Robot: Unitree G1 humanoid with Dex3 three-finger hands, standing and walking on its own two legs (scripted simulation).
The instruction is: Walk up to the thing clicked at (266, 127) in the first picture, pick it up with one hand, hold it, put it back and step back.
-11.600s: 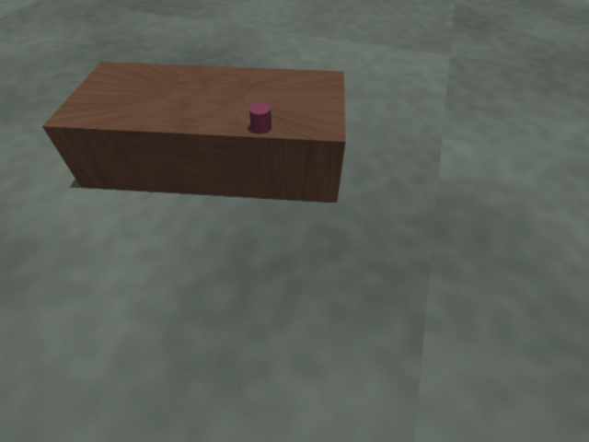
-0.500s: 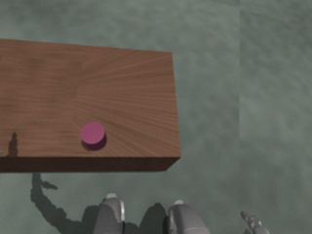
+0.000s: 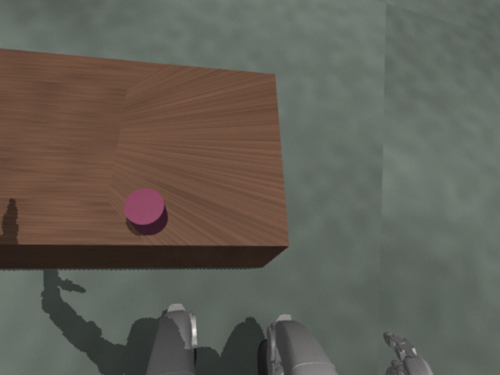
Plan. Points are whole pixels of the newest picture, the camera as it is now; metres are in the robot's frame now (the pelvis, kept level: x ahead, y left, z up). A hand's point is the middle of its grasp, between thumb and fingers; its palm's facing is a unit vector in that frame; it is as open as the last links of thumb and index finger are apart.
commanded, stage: go down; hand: left
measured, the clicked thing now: (147, 212) +0.43 +0.20 -0.28
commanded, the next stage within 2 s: none
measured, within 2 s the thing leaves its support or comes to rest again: neither
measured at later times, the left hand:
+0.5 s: hand out of the picture +0.37 +0.39 +0.02, palm faces +0.21 -0.98 -0.07, open 17.7 cm
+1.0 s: hand out of the picture +0.38 +0.39 +0.02, palm faces +0.20 -0.98 -0.04, open 17.6 cm
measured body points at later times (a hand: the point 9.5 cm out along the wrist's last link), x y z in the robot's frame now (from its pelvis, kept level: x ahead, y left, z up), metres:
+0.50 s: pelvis -0.01 +0.00 +0.00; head +0.14 +0.05 +0.42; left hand +0.36 +0.44 +0.03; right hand +0.08 -0.28 -0.09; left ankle +0.04 +0.11 -0.65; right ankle -0.02 -0.16 -0.65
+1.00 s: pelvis +0.00 +0.00 -0.01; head +0.15 +0.06 +0.41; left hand +0.37 +0.45 +0.02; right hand +0.09 -0.27 -0.10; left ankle +0.04 +0.11 -0.65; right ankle -0.02 -0.16 -0.65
